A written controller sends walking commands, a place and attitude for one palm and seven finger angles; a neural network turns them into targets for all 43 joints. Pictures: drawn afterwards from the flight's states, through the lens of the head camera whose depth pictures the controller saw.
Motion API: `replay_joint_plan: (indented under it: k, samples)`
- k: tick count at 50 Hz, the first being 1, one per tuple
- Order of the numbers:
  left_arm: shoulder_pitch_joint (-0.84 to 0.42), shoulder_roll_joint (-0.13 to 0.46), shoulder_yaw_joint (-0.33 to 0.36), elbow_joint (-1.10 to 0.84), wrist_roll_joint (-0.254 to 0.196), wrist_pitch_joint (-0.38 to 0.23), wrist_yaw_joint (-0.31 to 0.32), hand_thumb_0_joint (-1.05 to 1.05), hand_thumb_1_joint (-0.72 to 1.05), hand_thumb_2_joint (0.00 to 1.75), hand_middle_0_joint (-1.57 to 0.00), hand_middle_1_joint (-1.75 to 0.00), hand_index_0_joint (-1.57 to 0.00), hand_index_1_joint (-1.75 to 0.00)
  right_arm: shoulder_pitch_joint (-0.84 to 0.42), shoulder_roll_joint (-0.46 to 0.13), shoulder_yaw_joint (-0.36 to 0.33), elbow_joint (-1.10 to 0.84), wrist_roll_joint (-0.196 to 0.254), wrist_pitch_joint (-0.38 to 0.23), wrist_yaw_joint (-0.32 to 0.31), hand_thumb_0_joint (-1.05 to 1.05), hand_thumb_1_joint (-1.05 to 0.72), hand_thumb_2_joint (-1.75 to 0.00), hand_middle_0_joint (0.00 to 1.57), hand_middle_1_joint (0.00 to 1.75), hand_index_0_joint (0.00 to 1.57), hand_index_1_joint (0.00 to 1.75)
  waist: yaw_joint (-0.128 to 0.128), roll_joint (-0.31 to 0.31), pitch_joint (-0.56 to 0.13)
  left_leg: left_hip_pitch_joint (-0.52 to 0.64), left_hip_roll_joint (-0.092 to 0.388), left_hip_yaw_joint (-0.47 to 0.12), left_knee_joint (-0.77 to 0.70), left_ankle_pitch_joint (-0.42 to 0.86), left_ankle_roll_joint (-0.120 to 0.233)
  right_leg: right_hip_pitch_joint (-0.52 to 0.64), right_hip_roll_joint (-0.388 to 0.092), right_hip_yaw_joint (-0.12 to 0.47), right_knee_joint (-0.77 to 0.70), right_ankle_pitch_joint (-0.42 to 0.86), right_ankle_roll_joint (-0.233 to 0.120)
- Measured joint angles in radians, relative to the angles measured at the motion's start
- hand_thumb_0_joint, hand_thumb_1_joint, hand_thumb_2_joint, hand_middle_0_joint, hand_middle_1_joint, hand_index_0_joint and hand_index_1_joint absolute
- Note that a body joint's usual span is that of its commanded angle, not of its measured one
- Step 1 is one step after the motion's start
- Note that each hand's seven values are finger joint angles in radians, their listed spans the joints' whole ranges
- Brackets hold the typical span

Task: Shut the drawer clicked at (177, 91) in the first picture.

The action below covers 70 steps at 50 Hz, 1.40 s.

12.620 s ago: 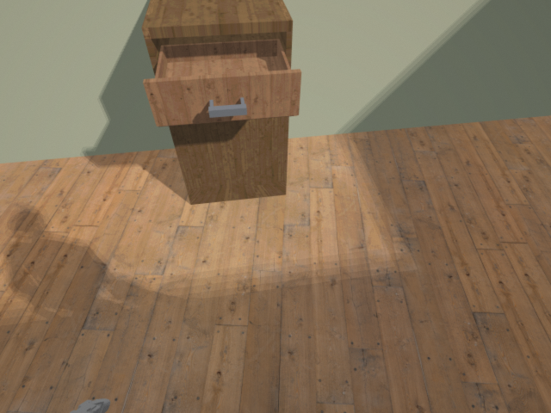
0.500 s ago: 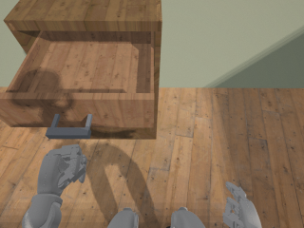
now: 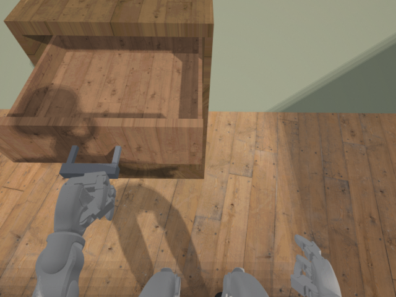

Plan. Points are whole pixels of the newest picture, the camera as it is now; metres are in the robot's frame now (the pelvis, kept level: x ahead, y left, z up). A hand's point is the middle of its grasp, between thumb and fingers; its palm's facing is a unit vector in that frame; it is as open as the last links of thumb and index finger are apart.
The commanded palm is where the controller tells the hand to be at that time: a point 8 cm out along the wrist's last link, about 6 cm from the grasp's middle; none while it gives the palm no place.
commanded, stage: push the drawer shut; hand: left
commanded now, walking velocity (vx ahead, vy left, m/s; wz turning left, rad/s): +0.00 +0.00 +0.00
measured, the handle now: (93, 161) +0.37 +0.23 +0.04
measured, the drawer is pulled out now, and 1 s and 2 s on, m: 0.27 0.16 0.05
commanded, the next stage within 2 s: none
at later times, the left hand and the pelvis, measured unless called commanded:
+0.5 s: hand (112, 178) +0.33 +0.18 +0.04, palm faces +0.01 -1.00 -0.05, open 3.0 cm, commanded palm +0.32 +0.24 +0.05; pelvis -0.01 +0.01 +0.00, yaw +0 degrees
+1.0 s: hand (122, 148) +0.40 +0.18 +0.04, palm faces +0.04 -1.00 -0.05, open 3.2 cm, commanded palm +0.38 +0.23 +0.05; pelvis +0.00 +0.01 +0.01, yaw -1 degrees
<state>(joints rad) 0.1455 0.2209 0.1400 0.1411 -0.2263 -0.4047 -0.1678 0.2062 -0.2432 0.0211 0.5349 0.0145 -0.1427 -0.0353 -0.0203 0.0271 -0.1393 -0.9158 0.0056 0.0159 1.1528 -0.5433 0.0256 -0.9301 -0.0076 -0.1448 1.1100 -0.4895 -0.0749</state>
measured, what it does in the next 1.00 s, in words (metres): stands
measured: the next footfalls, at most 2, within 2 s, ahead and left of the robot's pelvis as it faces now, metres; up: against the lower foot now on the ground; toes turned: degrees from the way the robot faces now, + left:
none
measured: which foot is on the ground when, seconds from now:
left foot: down 0.00-1.00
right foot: down 0.00-1.00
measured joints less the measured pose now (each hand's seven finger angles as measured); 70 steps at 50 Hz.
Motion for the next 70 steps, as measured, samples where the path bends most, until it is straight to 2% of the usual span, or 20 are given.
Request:
replay_joint_plan:
  k: [6, 14, 22, 38, 45, 53, 70]
  samples:
    - [-0.035, 0.004, 0.011, 0.042, 0.0, 0.014, -0.01, 0.0, 0.87, 0.91, -1.4, -1.6, -1.39, -1.59, 0.015, 0.002, 0.003, 0.004, 0.001, 0.014, 0.004, 0.01, -0.9, -0.9, 0.2, 0.3, 0.2, 0.3, -0.005, -0.002, 0.001, 0.018, -0.001, 0.006, -0.026, 0.009, 0.002, 0.015, 0.001, 0.007, -0.023, 0.01, 0.003]
    - [-0.103, 0.009, 0.026, 0.117, 0.005, -0.015, -0.014, -0.02, 0.81, 0.9, -1.4, -1.6, -1.39, -1.59, 0.016, -0.007, -0.002, 0.031, 0.0, 0.02, 0.0, 0.01, -0.9, -0.9, 0.2, 0.3, 0.2, 0.3, -0.007, -0.006, 0.006, 0.012, -0.002, 0.005, -0.025, 0.013, 0.004, 0.011, 0.0, 0.006, -0.025, 0.015, 0.005]
    - [-0.214, 0.016, 0.029, 0.207, 0.017, -0.015, -0.002, -0.03, 0.81, 0.91, -1.4, -1.6, -1.4, -1.6, 0.008, -0.01, 0.0, 0.052, 0.001, 0.025, -0.006, 0.01, -0.9, -0.9, 0.2, 0.3, 0.2, 0.3, -0.009, -0.008, 0.011, -0.003, -0.005, 0.008, -0.022, 0.022, 0.008, -0.003, -0.004, 0.008, -0.022, 0.024, 0.008]
    - [-0.446, 0.04, 0.068, 0.435, 0.049, -0.018, 0.031, -0.01, 0.84, 0.92, -1.4, -1.6, -1.4, -1.59, 0.033, -0.006, 0.011, 0.069, -0.005, 0.057, 0.003, 0.01, -0.9, -0.9, 0.2, 0.3, 0.2, 0.3, -0.037, -0.012, 0.013, -0.014, -0.003, 0.02, -0.038, 0.036, 0.012, -0.02, 0.0, 0.02, -0.037, 0.043, 0.012]
    - [-0.488, 0.048, 0.092, 0.489, 0.055, -0.028, 0.038, 0.01, 0.86, 0.91, -1.4, -1.6, -1.39, -1.59, 0.062, -0.011, 0.002, 0.072, -0.008, 0.079, 0.013, 0.0, -0.9, -0.9, 0.2, 0.3, 0.2, 0.3, -0.05, -0.012, 0.011, -0.006, 0.001, 0.03, -0.053, 0.037, 0.014, -0.018, 0.005, 0.032, -0.05, 0.047, 0.014]
    - [-0.545, 0.049, 0.103, 0.559, 0.067, -0.061, 0.047, 0.01, 0.87, 0.93, -1.4, -1.6, -1.4, -1.59, 0.076, -0.015, -0.005, 0.092, -0.012, 0.098, 0.017, 0.0, -0.9, -0.9, 0.2, 0.3, 0.2, 0.3, -0.054, -0.011, 0.013, -0.015, -0.001, 0.032, -0.055, 0.037, 0.015, -0.028, 0.003, 0.034, -0.048, 0.046, 0.016]
    - [-0.776, 0.132, 0.181, 0.802, 0.088, -0.076, 0.006, 0.01, 0.84, 0.92, -1.4, -1.6, -1.4, -1.6, 0.069, -0.011, 0.008, 0.097, -0.022, 0.119, 0.018, 0.0, -0.9, -0.9, 0.2, 0.3, 0.2, 0.3, -0.087, -0.011, 0.02, -0.075, 0.006, 0.027, -0.028, 0.038, 0.013, -0.084, 0.009, 0.028, -0.031, 0.052, 0.01]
